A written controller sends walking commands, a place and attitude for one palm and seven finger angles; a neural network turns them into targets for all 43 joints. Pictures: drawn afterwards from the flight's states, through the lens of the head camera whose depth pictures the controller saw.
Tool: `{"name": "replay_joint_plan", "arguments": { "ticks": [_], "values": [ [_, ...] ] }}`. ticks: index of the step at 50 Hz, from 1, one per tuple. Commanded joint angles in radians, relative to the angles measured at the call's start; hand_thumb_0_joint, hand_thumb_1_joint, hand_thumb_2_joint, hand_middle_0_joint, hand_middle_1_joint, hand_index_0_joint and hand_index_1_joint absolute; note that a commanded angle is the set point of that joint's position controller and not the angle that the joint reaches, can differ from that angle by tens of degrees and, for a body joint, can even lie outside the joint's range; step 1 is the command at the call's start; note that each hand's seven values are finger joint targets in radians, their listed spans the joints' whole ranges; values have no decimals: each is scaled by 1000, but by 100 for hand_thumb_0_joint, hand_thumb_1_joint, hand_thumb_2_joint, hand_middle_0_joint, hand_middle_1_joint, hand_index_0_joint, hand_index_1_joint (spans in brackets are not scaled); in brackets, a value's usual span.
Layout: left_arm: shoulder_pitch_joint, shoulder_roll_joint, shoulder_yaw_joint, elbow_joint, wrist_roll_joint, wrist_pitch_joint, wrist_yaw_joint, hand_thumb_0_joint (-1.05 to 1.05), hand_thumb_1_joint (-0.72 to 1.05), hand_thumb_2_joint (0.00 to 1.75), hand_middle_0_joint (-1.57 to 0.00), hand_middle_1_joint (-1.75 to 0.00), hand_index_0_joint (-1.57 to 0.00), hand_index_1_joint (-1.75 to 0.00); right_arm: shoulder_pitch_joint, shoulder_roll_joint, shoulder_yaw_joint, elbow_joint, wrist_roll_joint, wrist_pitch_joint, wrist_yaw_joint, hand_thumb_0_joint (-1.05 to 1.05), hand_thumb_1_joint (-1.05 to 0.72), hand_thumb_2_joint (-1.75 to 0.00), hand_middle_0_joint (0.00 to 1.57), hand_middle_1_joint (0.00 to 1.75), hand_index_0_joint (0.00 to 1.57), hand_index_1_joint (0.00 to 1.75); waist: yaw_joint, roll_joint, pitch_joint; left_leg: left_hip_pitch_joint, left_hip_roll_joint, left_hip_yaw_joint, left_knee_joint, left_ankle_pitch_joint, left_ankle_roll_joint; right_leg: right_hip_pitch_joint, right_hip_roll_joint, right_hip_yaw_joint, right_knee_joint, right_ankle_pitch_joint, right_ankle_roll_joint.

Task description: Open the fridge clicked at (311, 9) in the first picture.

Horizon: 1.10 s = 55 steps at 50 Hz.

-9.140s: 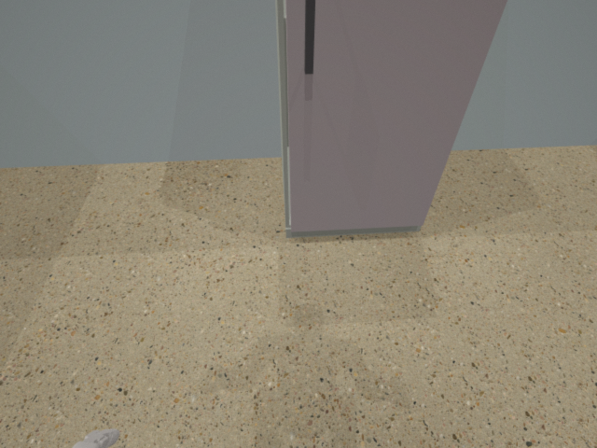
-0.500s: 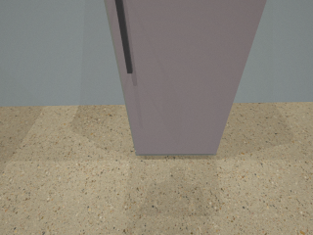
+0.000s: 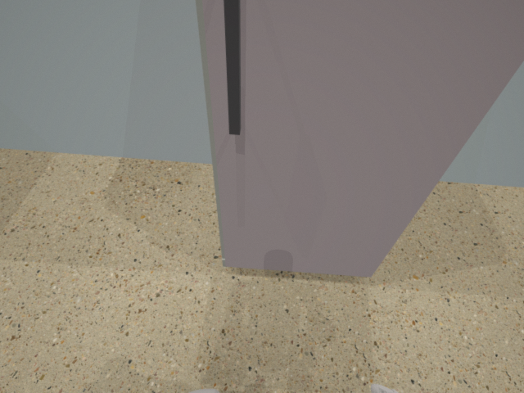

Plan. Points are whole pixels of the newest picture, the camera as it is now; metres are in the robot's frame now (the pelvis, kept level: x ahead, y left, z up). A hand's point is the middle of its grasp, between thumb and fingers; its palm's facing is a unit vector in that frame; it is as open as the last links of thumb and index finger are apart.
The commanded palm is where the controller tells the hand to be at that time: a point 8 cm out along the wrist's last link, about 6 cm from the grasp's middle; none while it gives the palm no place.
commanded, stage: take the last steps up to it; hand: left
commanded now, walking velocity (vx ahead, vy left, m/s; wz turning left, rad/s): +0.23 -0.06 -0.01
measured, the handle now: (234, 44) +0.61 +0.12 +0.22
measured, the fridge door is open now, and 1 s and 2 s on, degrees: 0 0 0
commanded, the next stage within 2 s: come to a stop and stand still in 0.22 s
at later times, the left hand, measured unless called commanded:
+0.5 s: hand (201, 334) +0.24 +0.13 -0.15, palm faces +0.02 -0.97 -0.23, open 7.2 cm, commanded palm none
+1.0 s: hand (147, 383) +0.15 +0.21 -0.17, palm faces +0.06 -0.98 -0.19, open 7.3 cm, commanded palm none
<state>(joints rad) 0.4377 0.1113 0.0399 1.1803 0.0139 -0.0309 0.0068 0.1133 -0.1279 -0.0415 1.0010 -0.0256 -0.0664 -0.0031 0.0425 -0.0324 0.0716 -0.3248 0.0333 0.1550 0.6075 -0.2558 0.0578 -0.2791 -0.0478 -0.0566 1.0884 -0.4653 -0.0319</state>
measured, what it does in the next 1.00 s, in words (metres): walks ahead: right foot, then left foot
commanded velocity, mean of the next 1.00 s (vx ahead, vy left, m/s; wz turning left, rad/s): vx -0.02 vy -0.03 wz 0.00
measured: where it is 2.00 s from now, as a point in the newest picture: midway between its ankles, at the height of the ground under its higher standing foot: outside the picture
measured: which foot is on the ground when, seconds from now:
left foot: down 0.00-0.36, up 0.38-0.72, down 0.74-1.00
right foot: up 0.00-0.32, down 0.34-0.76, up 0.78-1.00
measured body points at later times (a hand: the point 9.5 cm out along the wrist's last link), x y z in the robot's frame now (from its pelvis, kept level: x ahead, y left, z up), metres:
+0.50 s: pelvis +0.15 -0.04 +0.01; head +0.18 -0.06 +0.46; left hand +0.23 +0.18 -0.13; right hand +0.13 -0.27 -0.16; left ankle +0.10 +0.09 -0.68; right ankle +0.19 -0.14 -0.73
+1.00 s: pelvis +0.14 +0.02 +0.02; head +0.16 +0.05 +0.47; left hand +0.15 +0.26 -0.15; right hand +0.22 -0.22 -0.11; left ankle +0.16 +0.10 -0.73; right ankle +0.08 -0.13 -0.66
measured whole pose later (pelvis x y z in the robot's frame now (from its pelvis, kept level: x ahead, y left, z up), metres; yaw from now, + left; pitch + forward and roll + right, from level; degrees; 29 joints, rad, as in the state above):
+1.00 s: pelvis +0.14 +0.02 +0.02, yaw -1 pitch -1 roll -2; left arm 0.25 0.23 0.07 1.06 0.02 0.06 0.01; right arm 0.15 -0.13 -0.03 1.00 -0.02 0.01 -0.04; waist 0.01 -0.05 0.05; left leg -0.22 0.02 0.08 0.42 -0.19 0.05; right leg -0.36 -0.01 0.01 0.98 -0.42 0.06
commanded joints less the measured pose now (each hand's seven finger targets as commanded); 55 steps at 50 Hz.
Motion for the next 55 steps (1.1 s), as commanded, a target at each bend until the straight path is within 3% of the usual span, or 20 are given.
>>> {"name": "replay_joint_plan", "arguments": {
  "ticks": [1, 5, 11, 13, 15, 16, 17, 18, 19, 22, 30, 33, 35, 36, 37, 38, 40, 44, 52, 55],
  "values": [
    [-25, 47, 18, -102, 19, -3, -12, 0, 90, 90, -20, -30, -20, -30, 169, -112, -21, 17, 4, -6, -22, 0, -90, -90, 20, 30, 20, 30, -41, 106, 22, 69, 289, -312, -436, 4, 111, -251, -87, 43, 96, 128, 15],
    [-25, 40, 25, -135, 19, 20, -18, 0, 90, 90, -20, -30, -20, -30, 157, -120, -27, -4, 3, -11, -19, 0, -90, -90, 20, 30, 20, 30, -9, 118, 17, 27, 243, -202, -461, 66, 119, -221, -91, 17, -68, 214, 39],
    [-199, 83, 23, -208, 14, 18, -23, 0, 90, 90, -20, -30, -20, -30, 197, -164, -39, 13, -4, 4, -15, 0, -90, -90, 20, 30, 20, 30, -46, 132, 17, 123, 252, -179, -391, 170, 121, -168, -63, -22, -359, 228, 48],
    [-216, 94, 22, -215, 15, 10, -22, 0, 90, 90, -20, -30, -20, -30, 203, -172, -43, 20, -6, 13, -15, 0, -90, -90, 20, 30, 20, 30, -48, 125, 9, 124, 249, -180, -323, 188, 99, -92, -37, -42, -452, 230, 42],
    [-135, 117, 25, -182, 15, -3, -19, 0, 90, 90, -20, -30, -20, -30, 211, -162, -35, 33, -3, 20, -13, 0, -90, -90, 20, 30, 20, 30, -10, 85, -34, 101, 188, -135, -191, 169, 45, 83, 2, -79, -593, 306, 35],
    [-57, 161, 34, -154, 16, -16, -13, 0, 90, 90, -20, -30, -20, -30, 222, -131, -27, 40, 4, 17, -10, 0, -90, -90, 20, 30, 20, 30, 26, 18, -81, 29, 130, -85, -36, 125, 6, 233, -60, 7, -645, 364, 13],
    [11, 242, 46, -130, 20, -29, -1, 0, 90, 90, -20, -30, -20, -30, 254, -66, -10, 29, 12, 11, -6, 0, -90, -90, 20, 30, 20, 30, 32, -192, -145, -144, 18, -5, 173, -96, -45, 396, -271, 264, -684, 595, -64],
    [38, 274, 39, -138, 5, -25, 6, 0, 90, 90, -20, -30, -20, -30, 238, -82, -6, 10, 17, 25, -15, 0, -90, -90, 20, 30, 20, 30, 33, -156, -145, -140, -5, -59, 317, -380, -64, 329, -398, 350, -737, 863, -148],
    [-34, 262, 33, -141, 3, -30, 11, 0, 90, 90, -20, -30, -20, -30, 235, -81, -5, 28, 17, 39, -23, 0, -90, -90, 20, 30, 20, 30, 9, -188, -166, -91, 22, -143, 355, -366, -68, 247, -375, 331, -734, 1016, -155],
    [-190, 217, 22, -181, 8, -6, 30, 0, 90, 90, -20, -30, -20, -30, 228, -74, -6, 62, 26, 70, -29, 0, -90, -90, 20, 30, 20, 30, -30, -58, -133, -44, 28, -155, 337, -272, -91, 162, -313, 177, -678, 1103, -155],
    [-236, 245, 55, -224, 19, 36, 44, 0, 90, 90, -20, -30, -20, -30, 147, -91, -30, -6, 15, 113, -10, 0, -90, -90, 20, 30, 20, 30, -19, -141, -118, -76, -7, -141, 326, -192, -114, 103, -290, 122, -697, 882, -152],
    [-251, 242, 58, -235, 23, 42, 41, 0, 90, 90, -20, -30, -20, -30, 162, -82, -28, -19, 19, 98, -11, 0, -90, -90, 20, 30, 20, 30, -34, -175, -148, -7, -14, -113, 125, -139, -107, 120, -249, 100, -659, 772, -130],
    [-259, 233, 56, -235, 12, 49, 39, 0, 90, 90, -20, -30, -20, -30, 211, -87, -25, -1, 17, 85, -12, 0, -90, -90, 20, 30, 20, 30, -66, -155, -158, 143, -17, -88, -115, 73, -100, 54, -197, 74, -588, 620, -64],
    [-236, 201, 46, -240, 4, 55, 34, 0, 90, 90, -20, -30, -20, -30, 215, -124, -29, -1, 14, 75, -13, 0, -90, -90, 20, 30, 20, 30, -64, -35, -160, 233, 38, -130, -198, 171, -84, -20, -143, 49, -514, 463, -19],
    [-187, 138, 34, -248, -4, 63, 30, 0, 90, 90, -20, -30, -20, -30, 188, -201, -39, -27, 5, 64, -15, 0, -90, -90, 20, 30, 20, 30, -49, 237, -141, 218, 255, -376, -284, 360, -7, -128, -34, -11, -410, 112, 46],
    [-201, 134, 26, -255, 0, 64, 31, 0, 90, 90, -20, -30, -20, -30, 149, -224, -39, -55, 5, 66, -21, 0, -90, -90, 20, 30, 20, 30, -53, 264, -89, 94, 354, -462, -335, 440, 83, -106, 8, 15, -262, -95, 66],
    [-192, 156, 35, -220, 3, 80, 31, 0, 90, 90, -20, -30, -20, -30, 75, -210, -31, -53, 0, 61, -46, 0, -90, -90, 20, 30, 20, 30, -34, 264, -66, 71, 314, -419, -345, 418, 93, -130, 10, 122, -89, -55, 69],
    [-151, 168, 40, -174, 5, 75, 8, 0, 90, 90, -20, -30, -20, -30, 62, -187, -22, -47, 4, 57, -49, 0, -90, -90, 20, 30, 20, 30, -33, 152, -82, 165, 259, -304, -330, 372, 91, -164, 14, 108, -34, 55, 85],
    [-202, 133, 24, -184, 7, 80, -1, 0, 90, 90, -20, -30, -20, -30, 166, -208, -44, 7, 1, 65, -46, 0, -90, -90, 20, 30, 20, 30, -92, 193, -84, 260, 270, -334, -358, 221, 99, -134, -3, 52, -249, -3, 87],
    [-192, 107, 11, -165, 1, 69, 2, 0, 90, 90, -20, -30, -20, -30, 161, -207, -43, 24, -1, 67, -40, 0, -90, -90, 20, 30, 20, 30, -85, 216, -89, 221, 244, -339, -361, 162, 90, -43, 8, 26, -410, -8, 70]
  ]
}}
